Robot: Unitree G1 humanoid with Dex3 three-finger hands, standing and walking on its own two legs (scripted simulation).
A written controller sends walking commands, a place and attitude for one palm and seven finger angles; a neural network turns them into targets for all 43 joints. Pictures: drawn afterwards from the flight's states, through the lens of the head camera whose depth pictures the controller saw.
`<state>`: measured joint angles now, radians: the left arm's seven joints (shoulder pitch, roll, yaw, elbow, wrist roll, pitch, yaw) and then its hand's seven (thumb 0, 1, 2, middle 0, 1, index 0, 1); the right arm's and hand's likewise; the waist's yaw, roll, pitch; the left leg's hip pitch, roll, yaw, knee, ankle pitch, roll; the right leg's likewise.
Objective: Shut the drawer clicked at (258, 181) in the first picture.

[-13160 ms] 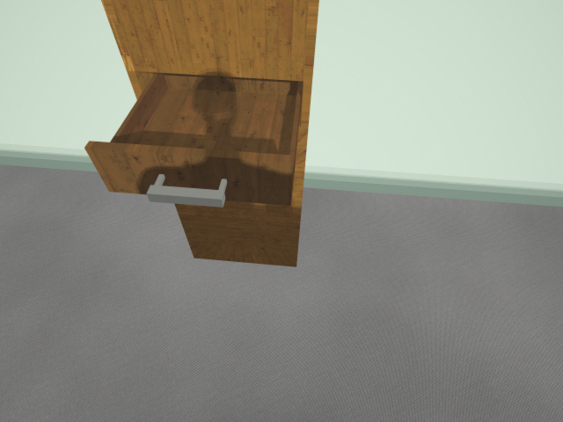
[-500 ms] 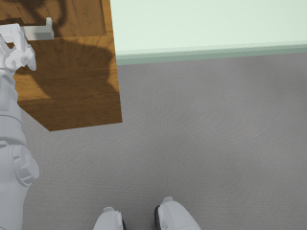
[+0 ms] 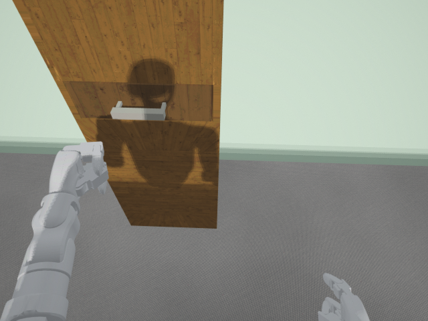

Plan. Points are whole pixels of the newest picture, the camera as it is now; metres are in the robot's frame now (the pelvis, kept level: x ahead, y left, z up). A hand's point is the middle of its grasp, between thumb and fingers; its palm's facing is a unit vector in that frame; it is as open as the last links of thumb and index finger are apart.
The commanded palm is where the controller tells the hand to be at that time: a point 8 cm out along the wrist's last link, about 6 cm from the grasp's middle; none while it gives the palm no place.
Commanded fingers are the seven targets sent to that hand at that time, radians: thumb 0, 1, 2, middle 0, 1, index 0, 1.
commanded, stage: draw the hand back to the body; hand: left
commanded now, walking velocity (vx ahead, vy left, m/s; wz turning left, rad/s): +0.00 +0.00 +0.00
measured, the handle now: (140, 109) +0.63 +0.23 +0.02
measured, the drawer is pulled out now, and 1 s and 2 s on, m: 0.00 0.00 0.00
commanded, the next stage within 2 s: step back with the hand held close in 0.76 s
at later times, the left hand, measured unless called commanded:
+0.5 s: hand (40, 230) +0.21 +0.23 +0.17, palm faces +0.37 -0.86 -0.36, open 3.3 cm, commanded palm +0.15 +0.27 +0.19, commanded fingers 0.00 0.90 0.90 -1.40 -1.60 -1.40 -1.60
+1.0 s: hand (17, 245) +0.18 +0.24 +0.19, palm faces +0.40 -0.81 -0.43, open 3.3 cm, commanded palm +0.12 +0.27 +0.20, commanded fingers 0.00 0.90 0.90 -1.40 -1.60 -1.40 -1.60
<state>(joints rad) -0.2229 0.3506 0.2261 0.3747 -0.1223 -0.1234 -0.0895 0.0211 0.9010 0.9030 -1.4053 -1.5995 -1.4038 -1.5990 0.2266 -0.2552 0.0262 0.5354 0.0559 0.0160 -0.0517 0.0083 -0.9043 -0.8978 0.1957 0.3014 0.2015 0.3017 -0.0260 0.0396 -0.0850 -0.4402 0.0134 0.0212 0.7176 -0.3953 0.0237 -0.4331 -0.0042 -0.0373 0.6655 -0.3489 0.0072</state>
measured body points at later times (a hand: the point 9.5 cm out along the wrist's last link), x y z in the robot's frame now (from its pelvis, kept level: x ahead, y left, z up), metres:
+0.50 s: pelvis +0.00 -0.01 +0.02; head -0.02 -0.03 +0.47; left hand +0.18 +0.27 +0.19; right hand +0.19 -0.23 -0.06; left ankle -0.02 +0.10 -0.72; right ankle -0.01 -0.13 -0.72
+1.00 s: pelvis -0.01 -0.01 +0.02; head -0.02 -0.03 +0.47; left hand +0.16 +0.28 +0.21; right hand +0.18 -0.23 -0.06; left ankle -0.02 +0.10 -0.72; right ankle -0.01 -0.13 -0.72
